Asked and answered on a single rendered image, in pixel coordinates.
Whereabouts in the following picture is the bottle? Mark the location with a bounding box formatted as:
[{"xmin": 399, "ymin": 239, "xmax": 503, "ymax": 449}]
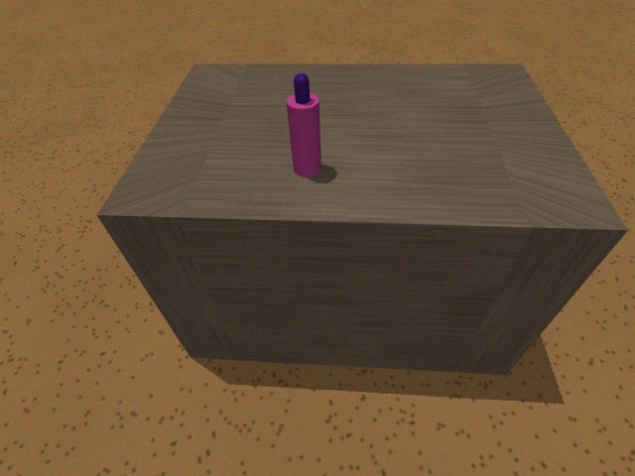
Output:
[{"xmin": 287, "ymin": 73, "xmax": 321, "ymax": 177}]

